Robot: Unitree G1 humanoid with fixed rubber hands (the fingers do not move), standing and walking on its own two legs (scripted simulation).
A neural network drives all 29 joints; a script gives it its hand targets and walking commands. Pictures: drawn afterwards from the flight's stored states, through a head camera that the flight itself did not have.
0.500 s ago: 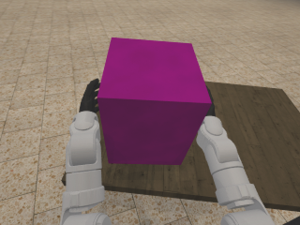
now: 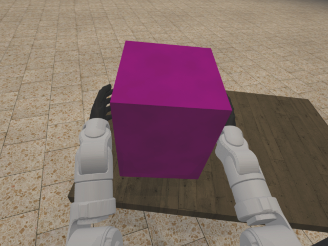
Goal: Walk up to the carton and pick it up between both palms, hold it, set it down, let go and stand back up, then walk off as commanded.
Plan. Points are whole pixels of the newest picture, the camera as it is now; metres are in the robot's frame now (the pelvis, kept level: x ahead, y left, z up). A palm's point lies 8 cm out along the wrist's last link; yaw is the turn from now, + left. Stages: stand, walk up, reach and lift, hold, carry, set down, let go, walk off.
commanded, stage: hold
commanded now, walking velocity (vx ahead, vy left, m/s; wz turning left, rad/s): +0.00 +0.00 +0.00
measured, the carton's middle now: (164, 114) +0.39 +0.01 +0.16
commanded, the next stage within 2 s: none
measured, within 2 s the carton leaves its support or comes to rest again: neither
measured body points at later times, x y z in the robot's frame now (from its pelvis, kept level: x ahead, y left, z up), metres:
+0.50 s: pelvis +0.00 +0.00 +0.00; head -0.02 +0.04 +0.45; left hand +0.37 +0.16 +0.17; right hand +0.37 -0.14 +0.16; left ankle -0.01 +0.13 -0.75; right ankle +0.04 -0.13 -0.75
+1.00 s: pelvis +0.00 +0.00 +0.00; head -0.02 +0.03 +0.45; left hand +0.37 +0.15 +0.17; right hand +0.37 -0.14 +0.16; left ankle -0.01 +0.13 -0.75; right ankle +0.04 -0.13 -0.75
